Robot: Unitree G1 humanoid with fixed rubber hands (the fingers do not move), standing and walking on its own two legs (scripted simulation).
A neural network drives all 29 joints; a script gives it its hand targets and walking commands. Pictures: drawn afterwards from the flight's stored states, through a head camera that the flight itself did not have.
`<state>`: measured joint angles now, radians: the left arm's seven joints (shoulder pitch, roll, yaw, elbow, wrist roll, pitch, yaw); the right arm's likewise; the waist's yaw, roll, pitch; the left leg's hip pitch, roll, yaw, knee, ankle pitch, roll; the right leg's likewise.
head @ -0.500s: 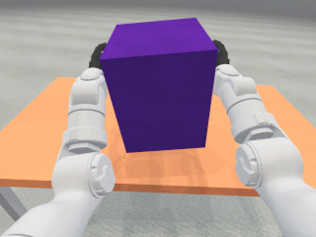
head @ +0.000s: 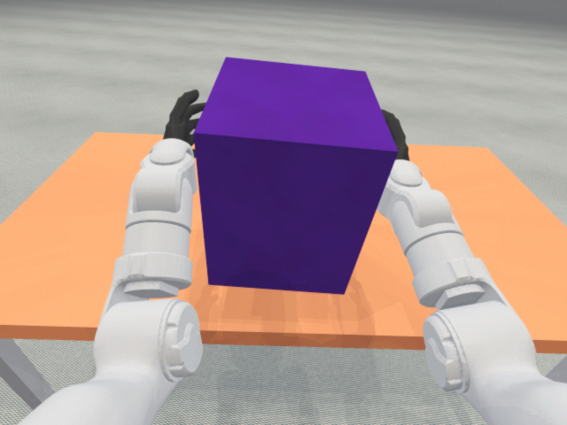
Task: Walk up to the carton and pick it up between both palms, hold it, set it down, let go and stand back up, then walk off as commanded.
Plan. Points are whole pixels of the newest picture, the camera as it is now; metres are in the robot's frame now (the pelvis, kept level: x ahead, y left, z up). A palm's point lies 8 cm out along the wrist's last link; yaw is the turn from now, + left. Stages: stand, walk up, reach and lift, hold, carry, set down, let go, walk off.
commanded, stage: set down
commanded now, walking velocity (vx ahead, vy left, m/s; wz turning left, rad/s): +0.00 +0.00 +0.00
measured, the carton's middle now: (286, 178) +0.39 -0.01 +0.21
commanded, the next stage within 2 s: none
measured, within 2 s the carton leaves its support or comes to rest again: neither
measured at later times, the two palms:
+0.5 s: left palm (198, 169) +0.44 +0.12 +0.20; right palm (387, 177) +0.41 -0.17 +0.20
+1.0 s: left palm (203, 181) +0.43 +0.11 +0.18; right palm (392, 201) +0.38 -0.18 +0.17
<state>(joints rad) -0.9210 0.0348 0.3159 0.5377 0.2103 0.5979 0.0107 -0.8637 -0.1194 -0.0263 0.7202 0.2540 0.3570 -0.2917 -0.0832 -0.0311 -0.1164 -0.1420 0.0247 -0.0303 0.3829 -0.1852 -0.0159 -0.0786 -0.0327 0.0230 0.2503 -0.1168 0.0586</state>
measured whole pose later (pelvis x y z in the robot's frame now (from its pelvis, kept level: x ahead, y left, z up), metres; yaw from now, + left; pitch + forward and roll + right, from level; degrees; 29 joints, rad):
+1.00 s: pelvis +0.01 +0.00 +0.00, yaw +0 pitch -2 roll -2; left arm -0.90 0.04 0.33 0.77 0.23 0.37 -0.02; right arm -0.78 -0.01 -0.22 0.77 0.11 0.19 -0.26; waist -0.12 -0.07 -0.05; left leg -0.15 0.02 -0.03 0.38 -0.19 -0.02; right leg -0.07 -0.03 0.02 0.21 -0.10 0.07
